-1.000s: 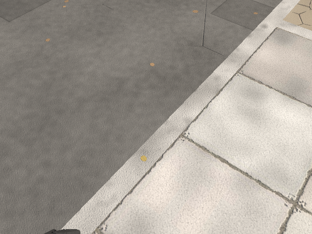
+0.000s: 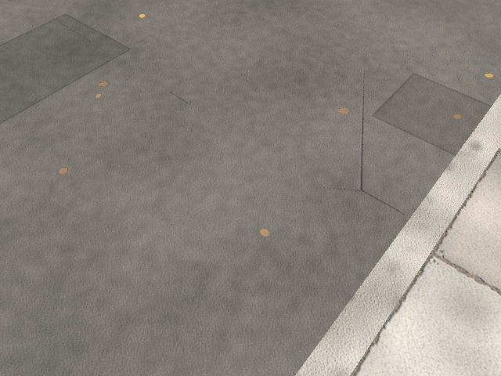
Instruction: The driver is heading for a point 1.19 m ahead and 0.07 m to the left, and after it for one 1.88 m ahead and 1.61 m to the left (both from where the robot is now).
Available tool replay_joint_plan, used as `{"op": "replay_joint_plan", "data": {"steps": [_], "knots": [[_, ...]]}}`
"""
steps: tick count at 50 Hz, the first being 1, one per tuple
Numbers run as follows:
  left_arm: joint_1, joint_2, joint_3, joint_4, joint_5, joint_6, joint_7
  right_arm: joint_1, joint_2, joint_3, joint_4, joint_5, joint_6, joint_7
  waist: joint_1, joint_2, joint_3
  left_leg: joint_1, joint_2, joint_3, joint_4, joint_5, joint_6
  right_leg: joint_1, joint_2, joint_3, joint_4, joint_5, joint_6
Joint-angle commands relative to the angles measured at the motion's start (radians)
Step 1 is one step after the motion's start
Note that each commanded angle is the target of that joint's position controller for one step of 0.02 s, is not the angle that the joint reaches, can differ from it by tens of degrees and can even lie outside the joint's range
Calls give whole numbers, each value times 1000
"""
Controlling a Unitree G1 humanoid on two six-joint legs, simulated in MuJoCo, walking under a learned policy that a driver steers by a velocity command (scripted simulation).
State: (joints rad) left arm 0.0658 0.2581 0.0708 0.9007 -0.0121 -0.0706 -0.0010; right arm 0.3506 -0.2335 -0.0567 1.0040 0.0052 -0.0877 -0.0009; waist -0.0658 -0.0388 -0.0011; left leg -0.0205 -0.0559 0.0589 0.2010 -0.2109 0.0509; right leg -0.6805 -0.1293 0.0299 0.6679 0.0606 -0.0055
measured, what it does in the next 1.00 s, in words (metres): walks ahead: right foot, then left foot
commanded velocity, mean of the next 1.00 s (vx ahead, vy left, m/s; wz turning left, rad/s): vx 0.50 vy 0.00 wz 0.00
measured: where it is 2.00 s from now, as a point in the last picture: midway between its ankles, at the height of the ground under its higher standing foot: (248, 264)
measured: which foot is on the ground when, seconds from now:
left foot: down 0.00-0.18, up 0.20-0.70, down 0.72-1.00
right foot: up 0.00-0.14, down 0.16-0.72, up 0.74-1.00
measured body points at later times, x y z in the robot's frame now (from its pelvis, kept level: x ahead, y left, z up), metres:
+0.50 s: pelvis +0.29 -0.07 +0.00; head +0.30 -0.07 +0.45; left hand +0.28 +0.20 -0.13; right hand +0.45 -0.33 -0.11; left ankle +0.46 +0.12 -0.68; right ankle +0.24 -0.15 -0.75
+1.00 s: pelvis +0.57 +0.00 +0.00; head +0.59 +0.01 +0.45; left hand +0.72 +0.27 -0.12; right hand +0.59 -0.27 -0.13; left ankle +0.56 +0.09 -0.75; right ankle +0.69 -0.18 -0.68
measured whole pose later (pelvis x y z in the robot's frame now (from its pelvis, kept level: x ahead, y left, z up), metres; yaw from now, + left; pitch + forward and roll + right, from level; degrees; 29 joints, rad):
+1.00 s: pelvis +0.57 +0.00 +0.00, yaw +0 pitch +1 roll +1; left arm 0.12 0.27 0.08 0.91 -0.01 -0.07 0.01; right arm 0.32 -0.23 -0.06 0.99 0.00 -0.09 0.01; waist -0.05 -0.04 0.00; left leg -0.12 -0.06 0.06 0.26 -0.16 0.07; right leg -0.67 -0.14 0.04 0.91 -0.13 -0.01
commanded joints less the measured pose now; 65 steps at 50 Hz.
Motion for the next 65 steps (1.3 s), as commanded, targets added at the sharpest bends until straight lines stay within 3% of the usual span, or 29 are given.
{"op": "replay_joint_plan", "data": {"steps": [1, 5, 7, 8, 9, 10, 11, 12, 14, 18, 25, 30, 33, 35, 36, 37, 38, 39, 41, 42, 46, 52, 56, 59, 61, 62, 63, 64, 65], "knots": [[-128, 40, -4, -82, -6, -15, -16, 33, -167, -33, -23, 8, -2, -8, -7, 97, 82, -26, 274, -113, -71, 201, 144, 13, 30, -29, -91, 30, -4], [-128, 75, 1, -104, -10, -27, -38, 37, -187, -46, -8, 14, 19, -15, 25, 117, 73, 90, 332, -126, 22, 331, 119, 61, 52, -31, -154, -102, -51], [49, 128, 30, -55, -5, -31, -36, -7, -189, -45, -19, 16, 29, -17, 128, 126, -34, 74, 286, -79, 227, 631, 84, 324, 116, -87, -182, -130, -91], [233, 186, 56, -1, 2, -30, -28, -5, -157, -32, -32, 9, 31, -17, 195, 88, -160, -53, 228, -36, 461, 583, 52, 604, 73, -38, -148, -108, -130], [370, 282, 79, 25, 19, -25, -21, 93, -65, -4, -52, -4, 19, -11, 175, -119, -312, -433, 88, 10, 856, 209, -17, 993, -178, 369, -179, -222, -265], [385, 244, 62, 32, 4, -21, -25, 96, -47, 6, -43, 2, -7, -4, 174, -243, -392, -626, -6, -109, 1062, -355, -32, 1090, -272, 709, -353, -337, -336], [315, 182, 40, 21, -4, -24, -24, 17, -137, -18, -61, 30, -27, 3, 174, -169, -272, -734, 61, -171, 1152, -333, -10, 1003, -239, 610, -367, -404, -287], [236, 143, 29, -2, 0, -26, -21, -61, -152, -19, -82, 41, -37, 4, 157, -105, -166, -751, 116, -142, 1136, -248, 7, 863, -202, 463, -378, -357, -250], [127, 85, 10, -16, 22, -34, -27, -101, -143, -32, -85, 21, -25, -10, 91, -35, -53, -652, 193, -128, 1004, -109, 11, 604, -130, 287, -443, -217, -213], [154, 108, 13, 10, 19, -43, -20, -94, -89, -30, -88, 10, 15, -14, 49, -32, -6, -610, 218, -119, 863, -6, -14, 492, -102, 171, -535, -117, -231], [263, 132, 14, 50, 6, -32, 8, -331, -64, -19, -158, 5, 7, 3, 111, -17, 53, -640, 173, -67, 467, 324, -45, 546, -52, 29, -565, -47, -188], [348, 143, 21, 95, -3, -10, 12, -456, -69, -7, -208, 15, -3, 30, 147, -16, 94, -675, 146, -60, 339, 269, -23, 710, -112, 30, -505, -17, -184], [327, 164, 31, 98, -5, 5, 17, -410, -107, -18, -212, 17, -12, 42, 97, -45, 59, -575, 113, -41, 301, 158, 17, 778, -142, 31, -412, 185, -158], [287, 152, 26, 86, -6, 15, 18, -170, -176, -56, -141, 11, -14, 36, -26, -44, -87, -228, 53, 8, 282, 161, 64, 722, -74, -26, -144, 447, -117], [294, 121, 10, 64, 9, 15, 19, 19, -247, -77, -98, -2, -12, 26, -85, 47, -234, 95, 212, -173, 321, 182, 126, 512, -16, -68, 157, 210, -82], [419, -17, -30, 57, 14, -9, 5, 91, -320, -92, -72, -1, -7, 28, -20, 315, -369, 440, 444, -661, 212, -7, 296, 101, 181, -56, 524, -458, -13], [358, 70, -12, 66, -8, -35, -1, 85, -225, -63, -77, 8, -5, 27, -53, 256, -375, 439, 440, -775, 113, -121, 281, -20, 160, 86, 657, -635, -27], [259, 130, 5, 33, -34, -52, -5, -5, -183, -49, -93, 9, -8, 23, -45, 215, -223, 316, 407, -624, 100, -98, 232, -98, 105, 77, 683, -570, -45], [172, 124, 11, 17, -20, -53, 8, -139, -127, -31, -120, -9, -14, 24, 13, 90, -74, 26, 337, -415, 48, 78, 192, -29, 17, 36, 574, -416, -46], [193, 112, 16, 22, -12, -40, 11, -162, -102, -22, -119, -19, -18, 26, 51, 109, -59, -58, 310, -357, 20, 124, 180, 40, -10, 45, 529, -376, -48], [175, 61, 13, 10, -2, -3, 16, -125, -140, -30, -94, -11, -24, 18, 80, 102, -3, -161, 295, -258, -71, 177, 198, 47, -33, 29, 373, -292, -20], [-28, 42, 4, -48, 3, -9, 1, -42, -161, -33, -64, 1, -14, -5, 29, 95, 47, -133, 239, -122, -97, 219, 150, 34, 6, -15, 19, 22, 4], [-137, 38, -8, -82, 2, -16, -18, 22, -161, -32, -28, 4, 3, -10, -5, 92, 81, -50, 254, -92, -35, 323, 134, 63, 49, -39, -116, 41, -5], [-96, 75, 2, -83, 8, -28, -33, 11, -177, -37, -17, 3, 25, -17, 34, 132, 27, 35, 279, -97, 96, 537, 92, 157, 82, -35, -169, -21, -43], [95, 137, 30, -19, 21, -33, -29, -28, -175, -35, -27, 7, 33, -20, 132, 123, -81, 28, 216, -68, 308, 678, 41, 409, 125, -67, -236, 82, -83], [213, 206, 45, 9, 41, -35, -22, 1, -145, -23, -43, -10, 31, -21, 153, 32, -206, -110, 153, -30, 526, 446, -6, 668, -9, 46, -162, 481, -128], [260, 240, 42, 21, 51, -22, -16, 150, -29, 14, -25, -23, 21, -13, 100, -206, -359, -433, 10, -22, 903, -260, -80, 1018, -272, 363, -126, 767, -320], [276, 169, 18, 21, 27, -13, -21, 187, -62, 8, 3, -7, 12, -6, 112, -177, -473, -460, 1, -187, 1047, -510, -95, 1030, -299, 464, -158, 773, -376], [218, 163, 18, 17, 10, -6, -24, 117, -128, -10, -14, 28, 13, -5, 112, -139, -378, -538, 42, -180, 1096, -477, -93, 924, -262, 386, -210, 542, -356]]}}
